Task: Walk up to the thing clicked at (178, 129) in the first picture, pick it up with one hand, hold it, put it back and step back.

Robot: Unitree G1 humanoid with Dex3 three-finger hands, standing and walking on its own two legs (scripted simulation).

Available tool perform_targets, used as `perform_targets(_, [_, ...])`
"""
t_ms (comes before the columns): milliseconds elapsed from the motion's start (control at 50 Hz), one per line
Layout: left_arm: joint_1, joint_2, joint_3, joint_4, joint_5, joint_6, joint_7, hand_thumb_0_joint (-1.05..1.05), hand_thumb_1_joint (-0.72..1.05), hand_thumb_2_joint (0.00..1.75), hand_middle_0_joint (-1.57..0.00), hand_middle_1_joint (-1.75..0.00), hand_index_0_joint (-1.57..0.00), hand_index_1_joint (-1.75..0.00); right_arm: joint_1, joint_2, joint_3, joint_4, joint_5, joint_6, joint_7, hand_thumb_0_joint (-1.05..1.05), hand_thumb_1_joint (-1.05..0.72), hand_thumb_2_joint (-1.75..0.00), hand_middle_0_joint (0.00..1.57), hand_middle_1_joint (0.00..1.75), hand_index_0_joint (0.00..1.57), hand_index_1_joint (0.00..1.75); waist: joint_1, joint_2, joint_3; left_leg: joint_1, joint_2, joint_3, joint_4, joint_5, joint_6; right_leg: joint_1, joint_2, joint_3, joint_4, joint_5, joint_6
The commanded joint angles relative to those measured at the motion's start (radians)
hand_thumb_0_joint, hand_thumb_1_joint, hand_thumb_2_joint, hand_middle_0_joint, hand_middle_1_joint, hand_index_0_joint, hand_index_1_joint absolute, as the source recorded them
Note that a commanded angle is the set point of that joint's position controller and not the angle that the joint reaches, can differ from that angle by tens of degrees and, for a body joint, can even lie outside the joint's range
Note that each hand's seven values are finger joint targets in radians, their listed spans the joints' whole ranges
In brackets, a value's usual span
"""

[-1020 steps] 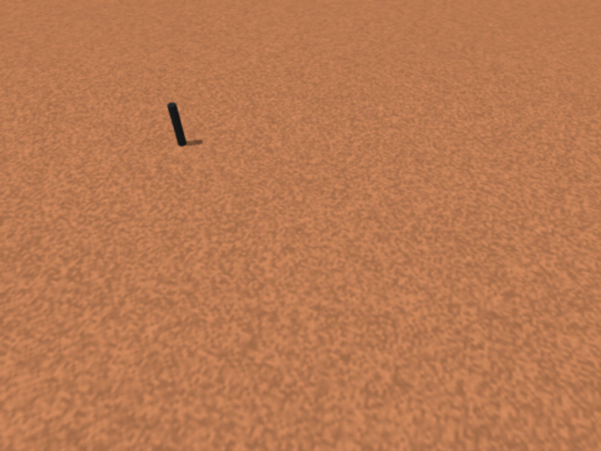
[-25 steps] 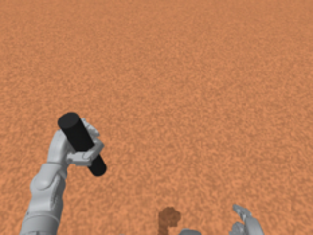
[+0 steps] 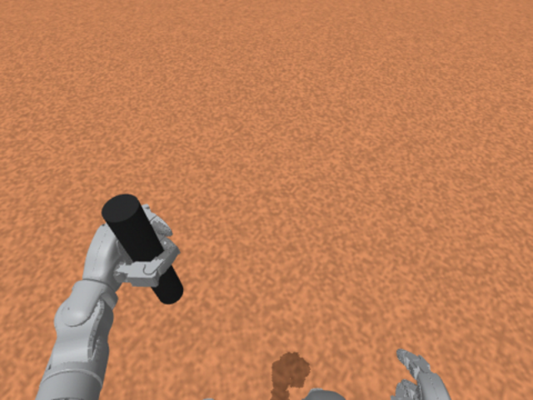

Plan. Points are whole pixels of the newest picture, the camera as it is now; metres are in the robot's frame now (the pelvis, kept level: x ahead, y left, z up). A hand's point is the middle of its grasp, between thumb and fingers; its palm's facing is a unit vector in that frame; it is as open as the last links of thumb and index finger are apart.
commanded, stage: hold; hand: left
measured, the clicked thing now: (150, 257) +0.32 +0.17 +0.03
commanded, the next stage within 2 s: crouch in 0.52 s
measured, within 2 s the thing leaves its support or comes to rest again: neither
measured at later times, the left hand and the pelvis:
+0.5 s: hand (152, 252) +0.32 +0.16 +0.05, palm faces -0.15 -0.99 -0.01, open 5.9 cm; pelvis +0.00 +0.00 +0.00, yaw +0 degrees
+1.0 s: hand (165, 271) +0.32 +0.16 -0.02, palm faces -0.13 -0.99 +0.04, open 5.9 cm; pelvis -0.01 +0.00 -0.03, yaw +0 degrees
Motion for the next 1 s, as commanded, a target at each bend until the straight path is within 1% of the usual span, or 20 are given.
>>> perform_targets(0, [-0.319, 0.154, 0.083, -0.267, -0.039, -0.092, 0.016, 0.0, 0.46, 1.15, -1.29, -1.36, -1.31, -1.34, -0.042, -0.135, -0.045, -0.13, -0.003, -0.045, -0.006, 0.0, -0.9, -0.9, 0.2, 0.3, 0.2, 0.3, 0.009, -0.004, -0.275, 0.098, -0.033, -0.003, -0.122, 0.241, 0.016, 0.142, 0.031, -0.016, -0.094, 0.233, -0.03])
perform_targets(40, [-0.336, 0.172, 0.1, -0.252, -0.033, -0.096, 0.025, 0.0, 0.46, 1.16, -1.3, -1.36, -1.31, -1.34, -0.046, -0.13, -0.043, -0.122, -0.005, -0.045, -0.012, 0.0, -0.9, -0.9, 0.2, 0.3, 0.2, 0.3, 0.003, -0.025, -0.258, 0.08, -0.036, 0.003, -0.116, 0.216, 0.022, 0.132, 0.029, -0.01, -0.106, 0.222, -0.023])
perform_targets(100, [-0.297, 0.119, 0.054, -0.191, -0.026, -0.102, 0.014, 0.0, 0.47, 1.19, -1.31, -1.38, -1.32, -1.37, -0.049, -0.128, -0.043, -0.115, -0.005, -0.049, -0.012, 0.0, -0.9, -0.9, 0.2, 0.3, 0.2, 0.3, -0.01, -0.028, -0.207, 0.064, -0.039, 0.004, -0.12, 0.175, 0.024, 0.095, 0.025, -0.008, -0.105, 0.188, -0.023])
perform_targets(140, [-0.29, 0.157, 0.073, -0.249, -0.024, -0.108, 0.007, 0.0, 0.48, 1.17, -1.31, -1.38, -1.32, -1.36, -0.045, -0.138, -0.052, -0.119, -0.005, -0.049, -0.011, 0.0, -0.9, -0.9, 0.2, 0.3, 0.2, 0.3, 0.009, 0.009, -0.282, 0.098, -0.038, 0.002, -0.12, 0.2, 0.02, 0.126, 0.027, -0.01, -0.096, 0.203, -0.029])
perform_targets(200, [-0.252, 0.123, 0.027, -0.259, -0.021, -0.091, -0.004, 0.0, 0.48, 1.15, -1.31, -1.37, -1.33, -1.35, -0.049, -0.134, -0.048, -0.132, -0.007, -0.048, -0.008, 0.0, -0.9, -0.9, 0.2, 0.3, 0.2, 0.3, 0.004, 0.02, -0.29, 0.103, -0.04, 0.002, -0.115, 0.228, 0.017, 0.14, 0.028, -0.012, -0.097, 0.23, -0.029])
perform_targets(240, [-0.342, 0.181, 0.074, -0.3, -0.024, -0.093, 0.009, 0.0, 0.43, 1.14, -1.29, -1.34, -1.3, -1.33, -0.045, -0.139, -0.049, -0.121, -0.005, -0.046, -0.009, 0.0, -0.9, -0.9, 0.2, 0.3, 0.2, 0.3, 0.003, 0.03, -0.285, 0.104, -0.036, 0.0, -0.119, 0.221, 0.015, 0.135, 0.029, -0.011, -0.098, 0.224, -0.03])
perform_targets(340, [-0.316, 0.135, 0.076, -0.201, -0.037, -0.082, 0.027, 0.0, 0.47, 1.15, -1.28, -1.35, -1.3, -1.33, -0.05, -0.131, -0.042, -0.114, -0.003, -0.052, -0.006, 0.0, -0.89, -0.89, 0.2, 0.3, 0.2, 0.3, 0.0, -0.04, -0.187, 0.032, -0.033, -0.004, -0.131, 0.129, 0.023, 0.087, 0.032, -0.018, -0.108, 0.138, -0.027])
perform_targets(380, [-0.339, 0.168, 0.081, -0.253, -0.026, -0.094, 0.018, 0.0, 0.48, 1.17, -1.3, -1.37, -1.32, -1.36, -0.053, -0.14, -0.05, -0.121, -0.003, -0.051, -0.006, 0.0, -0.89, -0.89, 0.2, 0.3, 0.2, 0.3, 0.009, 0.001, -0.225, 0.06, -0.037, 0.002, -0.129, 0.141, 0.02, 0.096, 0.028, -0.013, -0.108, 0.146, -0.029])
perform_targets(460, [-0.258, 0.135, 0.042, -0.291, -0.023, -0.089, 0.003, 0.0, 0.45, 1.15, -1.32, -1.38, -1.34, -1.36, -0.055, -0.135, -0.05, -0.137, -0.001, -0.055, -0.003, 0.0, -0.9, -0.9, 0.2, 0.3, 0.2, 0.3, 0.018, 0.008, -0.299, 0.094, -0.042, 0.004, -0.123, 0.184, 0.018, 0.153, 0.026, -0.01, -0.105, 0.188, -0.029])
perform_targets(480, [-0.276, 0.172, 0.068, -0.31, -0.022, -0.093, 0.007, 0.0, 0.45, 1.15, -1.32, -1.37, -1.33, -1.35, -0.053, -0.136, -0.05, -0.132, -0.002, -0.053, -0.004, 0.0, -0.9, -0.9, 0.2, 0.3, 0.2, 0.3, 0.018, 0.025, -0.317, 0.099, -0.043, 0.003, -0.117, 0.203, 0.015, 0.156, 0.026, -0.012, -0.101, 0.203, -0.03])
perform_targets(540, [-0.285, 0.132, 0.049, -0.272, -0.035, -0.076, 0.015, 0.0, 0.44, 1.13, -1.3, -1.36, -1.32, -1.34, -0.048, -0.134, -0.043, -0.125, -0.002, -0.054, -0.007, 0.0, -0.91, -0.9, 0.2, 0.3, 0.2, 0.3, 0.0, -0.007, -0.27, 0.09, -0.036, 0.0, -0.114, 0.22, 0.017, 0.147, 0.031, -0.014, -0.1, 0.225, -0.027])
perform_targets(600, [-0.321, 0.168, 0.093, -0.259, -0.034, -0.074, 0.033, 0.0, 0.51, 1.21, -1.3, -1.35, -1.3, -1.35, -0.042, -0.136, -0.047, -0.118, 0.001, -0.049, -0.012, 0.0, -0.89, -0.9, 0.2, 0.3, 0.2, 0.3, -0.003, -0.018, -0.262, 0.091, -0.033, 0.0, -0.109, 0.241, 0.021, 0.124, 0.031, -0.014, -0.098, 0.244, -0.024])
perform_targets(720, [-0.236, 0.105, 0.053, -0.173, -0.015, -0.08, 0.027, 0.0, 0.53, 1.21, -1.32, -1.35, -1.34, -1.34, -0.039, -0.127, -0.05, -0.11, -0.009, -0.047, -0.004, 0.0, -0.88, -0.9, 0.2, 0.3, 0.2, 0.3, 0.002, -0.033, -0.224, 0.049, -0.04, 0.009, -0.094, 0.214, 0.026, 0.1, 0.023, -0.008, -0.098, 0.229, -0.022])
perform_targets(740, [-0.237, 0.083, 0.042, -0.13, -0.02, -0.079, 0.021, 0.0, 0.53, 1.2, -1.32, -1.35, -1.33, -1.33, -0.04, -0.131, -0.052, -0.112, -0.009, -0.05, 0.0, 0.0, -0.88, -0.9, 0.2, 0.3, 0.2, 0.3, -0.015, -0.06, -0.202, 0.033, -0.036, 0.002, -0.092, 0.203, 0.027, 0.076, 0.027, -0.014, -0.088, 0.22, -0.022])
perform_targets(780, [-0.295, 0.111, 0.058, -0.158, -0.017, -0.099, 0.019, 0.0, 0.51, 1.21, -1.34, -1.37, -1.36, -1.35, -0.042, -0.134, -0.057, -0.112, -0.012, -0.051, 0.007, 0.0, -0.88, -0.89, 0.2, 0.3, 0.2, 0.3, -0.012, -0.021, -0.194, 0.001, -0.038, 0.003, -0.079, 0.162, 0.025, 0.044, 0.025, -0.011, -0.077, 0.178, -0.027])
perform_targets(800, [-0.239, 0.097, 0.059, -0.091, -0.016, -0.103, 0.014, 0.0, 0.53, 1.22, -1.34, -1.38, -1.35, -1.36, -0.037, -0.135, -0.057, -0.109, -0.015, -0.051, 0.01, 0.0, -0.88, -0.9, 0.2, 0.3, 0.2, 0.3, -0.01, -0.046, -0.207, -0.005, -0.035, -0.001, -0.064, 0.177, 0.027, 0.042, 0.026, -0.014, -0.063, 0.189, -0.025])
perform_targets(840, [-0.305, 0.108, 0.069, -0.121, -0.012, -0.139, 0.016, 0.0, 0.53, 1.2, -1.33, -1.37, -1.35, -1.35, -0.032, -0.136, -0.063, -0.104, -0.023, -0.059, 0.017, 0.0, -0.88, -0.89, 0.2, 0.3, 0.2, 0.3, -0.017, -0.031, -0.252, -0.028, -0.035, -0.001, -0.021, 0.196, 0.027, 0.016, 0.024, -0.008, -0.023, 0.217, -0.026])
perform_targets(880, [-0.292, 0.081, 0.071, -0.042, -0.012, -0.17, 0.015, 0.0, 0.52, 1.22, -1.33, -1.38, -1.35, -1.36, -0.03, -0.14, -0.066, -0.102, -0.025, -0.066, 0.025, 0.0, -0.89, -0.9, 0.2, 0.3, 0.2, 0.3, -0.023, -0.06, -0.222, -0.09, -0.035, -0.006, 0.019, 0.17, 0.028, -0.043, 0.026, -0.013, 0.023, 0.19, -0.027])
perform_targets(940, [-0.349, 0.104, 0.095, -0.021, -0.002, -0.242, 0.017, 0.0, 0.51, 1.22, -1.33, -1.38, -1.35, -1.37, -0.022, -0.142, -0.075, -0.09, -0.035, -0.08, 0.037, 0.0, -0.88, -0.9, 0.2, 0.3, 0.2, 0.3, -0.024, -0.036, -0.279, -0.181, -0.039, -0.012, 0.103, 0.127, 0.026, -0.128, 0.025, -0.005, 0.108, 0.15, -0.032])
perform_targets(980, [-0.39, 0.094, 0.081, -0.006, 0.005, -0.293, 0.016, 0.0, 0.52, 1.22, -1.33, -1.38, -1.35, -1.37, -0.013, -0.147, -0.077, -0.09, -0.045, -0.089, 0.048, 0.0, -0.89, -0.9, 0.2, 0.3, 0.2, 0.3, -0.038, -0.017, -0.328, -0.226, -0.04, -0.021, 0.164, 0.116, 0.024, -0.209, 0.024, -0.004, 0.178, 0.124, -0.036])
